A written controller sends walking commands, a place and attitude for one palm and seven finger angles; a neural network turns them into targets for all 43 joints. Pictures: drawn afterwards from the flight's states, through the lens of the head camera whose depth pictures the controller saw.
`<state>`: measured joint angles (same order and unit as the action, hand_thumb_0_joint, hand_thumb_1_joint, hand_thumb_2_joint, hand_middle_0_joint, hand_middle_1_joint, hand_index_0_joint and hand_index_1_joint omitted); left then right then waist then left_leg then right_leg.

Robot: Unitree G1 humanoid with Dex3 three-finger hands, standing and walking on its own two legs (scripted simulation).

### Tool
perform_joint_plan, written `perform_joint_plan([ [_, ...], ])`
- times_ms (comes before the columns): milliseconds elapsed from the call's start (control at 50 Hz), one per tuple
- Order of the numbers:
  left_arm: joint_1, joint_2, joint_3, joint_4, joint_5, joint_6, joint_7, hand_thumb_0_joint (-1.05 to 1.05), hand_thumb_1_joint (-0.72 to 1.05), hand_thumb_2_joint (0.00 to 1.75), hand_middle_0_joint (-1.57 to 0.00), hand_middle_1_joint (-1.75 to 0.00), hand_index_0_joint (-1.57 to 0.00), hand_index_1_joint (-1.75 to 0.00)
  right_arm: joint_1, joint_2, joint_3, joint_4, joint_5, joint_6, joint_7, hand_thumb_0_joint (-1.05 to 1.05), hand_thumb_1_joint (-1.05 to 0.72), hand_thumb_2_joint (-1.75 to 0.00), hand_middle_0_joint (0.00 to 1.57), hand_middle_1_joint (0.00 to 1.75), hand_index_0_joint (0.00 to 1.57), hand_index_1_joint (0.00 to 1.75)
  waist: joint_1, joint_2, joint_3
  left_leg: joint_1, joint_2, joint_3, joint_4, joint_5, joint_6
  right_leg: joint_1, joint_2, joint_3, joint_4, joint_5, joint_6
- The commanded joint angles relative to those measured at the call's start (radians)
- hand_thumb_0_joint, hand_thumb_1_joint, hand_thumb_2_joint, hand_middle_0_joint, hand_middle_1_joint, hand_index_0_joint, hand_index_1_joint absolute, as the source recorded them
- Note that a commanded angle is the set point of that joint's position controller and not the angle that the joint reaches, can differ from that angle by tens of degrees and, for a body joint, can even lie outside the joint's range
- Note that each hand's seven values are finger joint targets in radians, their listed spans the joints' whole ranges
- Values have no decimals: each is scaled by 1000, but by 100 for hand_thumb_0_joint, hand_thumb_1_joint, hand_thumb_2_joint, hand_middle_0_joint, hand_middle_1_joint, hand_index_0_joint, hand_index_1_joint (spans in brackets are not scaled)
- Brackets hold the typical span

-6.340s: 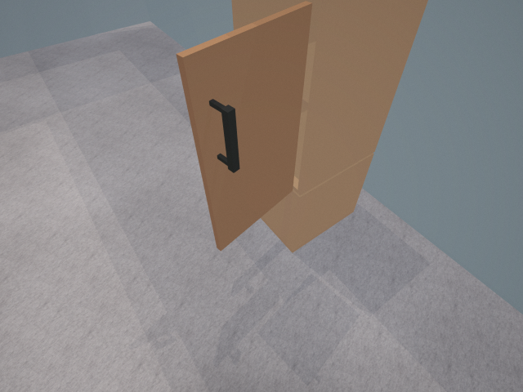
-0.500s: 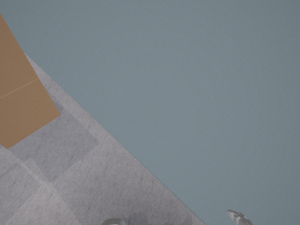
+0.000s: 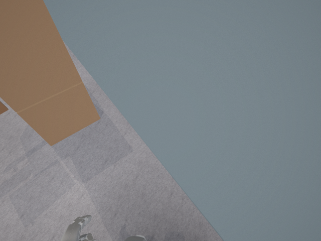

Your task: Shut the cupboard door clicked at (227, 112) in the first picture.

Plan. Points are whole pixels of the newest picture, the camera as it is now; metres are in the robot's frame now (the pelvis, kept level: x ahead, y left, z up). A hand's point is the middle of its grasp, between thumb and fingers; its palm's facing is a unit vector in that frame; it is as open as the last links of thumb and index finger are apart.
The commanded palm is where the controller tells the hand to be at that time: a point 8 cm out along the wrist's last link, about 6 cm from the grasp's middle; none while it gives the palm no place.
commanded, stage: turn to face it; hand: left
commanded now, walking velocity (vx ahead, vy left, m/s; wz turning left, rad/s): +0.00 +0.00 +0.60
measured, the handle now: out of the picture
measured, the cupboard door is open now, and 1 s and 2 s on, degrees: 100 100 100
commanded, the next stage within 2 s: take the last steps up to it in 1.14 s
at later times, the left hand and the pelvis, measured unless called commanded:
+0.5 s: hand out of the picture -0.07 +0.22 -0.19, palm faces +0.40 -0.88 -0.25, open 7.4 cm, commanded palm none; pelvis -0.01 +0.02 -0.01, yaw +22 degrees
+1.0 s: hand out of the picture +0.02 +0.23 -0.15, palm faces +0.54 -0.80 -0.26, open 7.4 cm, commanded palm none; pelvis +0.02 -0.01 +0.00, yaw +35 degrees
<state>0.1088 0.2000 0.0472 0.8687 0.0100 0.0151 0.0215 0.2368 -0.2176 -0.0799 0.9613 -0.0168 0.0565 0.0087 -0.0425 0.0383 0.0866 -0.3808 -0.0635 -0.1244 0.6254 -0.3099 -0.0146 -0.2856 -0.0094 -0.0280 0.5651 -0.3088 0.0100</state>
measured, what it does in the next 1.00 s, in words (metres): steps on the spot, turning left: left foot, then right foot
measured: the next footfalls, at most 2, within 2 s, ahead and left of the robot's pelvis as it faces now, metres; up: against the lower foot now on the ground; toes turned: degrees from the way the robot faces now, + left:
left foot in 0.46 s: -0.01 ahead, +0.12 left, +0.00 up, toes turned +27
right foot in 1.00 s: +0.10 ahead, -0.08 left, +0.00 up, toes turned +33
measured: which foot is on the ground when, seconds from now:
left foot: up 0.00-0.44, down 0.46-1.00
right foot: down 0.00-0.46, up 0.48-0.98, down 1.00-1.00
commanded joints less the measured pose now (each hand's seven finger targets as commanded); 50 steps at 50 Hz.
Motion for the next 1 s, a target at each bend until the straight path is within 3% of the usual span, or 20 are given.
perform_joint_plan([
  [0,67,177,40,-48,8,-27,22,0,90,90,-20,-30,-20,-30,-27,-127,-42,-78,-5,-9,2,0,-90,-90,20,30,20,30,35,-225,-96,-217,49,19,554,-200,-25,144,-408,268,-293,236,-142],
  [40,-3,136,28,-64,2,-22,19,0,90,90,-20,-30,-20,-30,5,-99,-41,-47,-2,10,11,0,-90,-90,20,30,20,30,-5,-211,-69,-207,76,70,631,-88,-48,114,-312,108,-262,301,-94],
  [100,55,126,25,-53,2,-34,17,0,90,90,-20,-30,-20,-30,-26,-84,-28,-46,1,10,16,0,-90,-90,20,30,20,30,13,-226,-83,-220,92,109,595,-42,-66,189,-293,-8,-225,488,-84],
  [260,198,164,45,-7,15,-31,16,0,90,90,-20,-30,-20,-30,-159,-61,-8,-76,3,8,18,0,-90,-90,20,30,20,30,81,-208,-87,-172,109,181,334,-134,-61,291,-371,-63,-171,625,-116],
  [340,188,199,58,1,24,-25,10,0,90,90,-20,-30,-20,-30,-176,-52,0,-97,8,-5,22,0,-90,-90,20,30,20,30,84,-254,-95,-60,96,229,142,-155,-33,251,-399,-92,-118,592,-119],
  [400,169,217,64,2,13,-22,0,0,90,90,-20,-30,-20,-30,-106,-88,-5,-90,3,-18,19,0,-90,-90,20,30,20,30,31,-202,-137,146,60,259,-91,26,-9,162,-364,-174,23,552,-53],
  [420,153,204,61,-8,6,-19,-5,0,90,90,-20,-30,-20,-30,-29,-142,-20,-73,0,-26,17,0,-90,-90,20,30,20,30,-18,-94,-190,322,114,188,-186,198,22,47,-331,-204,182,433,-5],
  [440,126,133,45,-47,-1,-15,-13,0,90,90,-20,-30,-20,-30,43,-266,-52,-67,-7,-35,10,0,-90,-90,20,30,20,30,-60,220,-231,489,395,-194,-232,531,147,-246,-173,-212,435,-175,71],
  [460,41,118,31,-86,5,-1,-6,0,90,90,-20,-30,-20,-30,103,-317,-60,-46,0,-29,-4,0,-90,-90,20,30,20,30,-88,228,-239,462,500,-298,-235,787,252,-328,-122,-77,561,-388,70],
  [480,24,137,34,-88,11,10,0,0,90,90,-20,-30,-20,-30,83,-298,-50,-45,-2,-28,-10,0,-90,-90,20,30,20,30,-70,143,-220,420,486,-226,-239,678,258,-330,-142,-9,603,-344,59],
  [500,1,129,39,-71,11,16,1,0,90,90,-20,-30,-20,-30,30,-268,-46,-65,-4,-33,-21,0,-90,-90,20,30,20,30,-57,186,-167,337,424,-205,-263,593,231,-337,-143,10,621,-271,64],
  [540,49,138,43,-31,12,21,-12,0,90,90,-20,-30,-20,-30,-88,-221,-26,-100,-5,-37,-26,0,-90,-90,20,30,20,30,8,130,-106,235,340,-118,-289,445,181,-303,-131,32,632,-132,72],
  [600,100,130,44,-3,14,20,-15,0,90,90,-20,-30,-20,-30,-82,-197,-16,-96,-1,-48,-27,0,-90,-90,20,30,20,30,36,65,-116,266,284,-69,-291,508,157,-292,-106,27,611,-50,85],
  [680,74,122,40,-17,12,17,-8,0,90,90,-20,-30,-20,-30,-30,-190,-17,-82,-1,-50,-28,0,-90,-90,20,30,20,30,25,71,-147,320,283,-107,-271,586,178,-293,-91,34,541,-53,98],
  [820,-9,96,28,-50,3,13,-5,0,90,90,-20,-30,-20,-30,-3,-184,-24,-68,-11,-37,-26,0,-90,-90,20,30,20,30,7,122,-129,250,267,-188,-253,512,186,-170,-38,18,299,-113,81],
  [880,19,89,28,-46,-3,7,-2,0,90,90,-20,-30,-20,-30,-15,-179,-26,-72,-12,-32,-27,0,-90,-90,20,30,20,30,21,147,-137,188,258,-230,-229,522,183,-48,-6,10,165,-101,63],
  [920,80,92,32,-26,-6,-4,3,0,90,90,-20,-30,-20,-30,-35,-167,-27,-73,-6,-31,-27,0,-90,-90,20,30,20,30,55,117,-159,128,224,-224,-177,487,151,97,0,3,-27,31,52],
  [940,125,118,38,-16,-3,-17,6,0,90,90,-20,-30,-20,-30,-39,-149,-26,-74,2,-33,-23,0,-90,-90,20,30,20,30,79,39,-181,64,183,-197,-118,395,108,229,-32,26,-177,148,48],
  [960,158,184,51,-6,9,-29,14,0,90,90,-20,-30,-20,-30,-16,-93,-20,-78,13,-37,-17,0,-90,-90,20,30,20,30,87,-148,-217,-105,86,-79,29,127,41,406,-229,197,-243,253,-5],
  [980,169,241,58,-4,17,-30,17,0,90,90,-20,-30,-20,-30,-20,-62,-14,-97,12,-37,-16,0,-90,-90,20,30,20,30,96,-329,-193,-210,-31,74,269,-298,-17,387,-458,385,-236,460,-127],
])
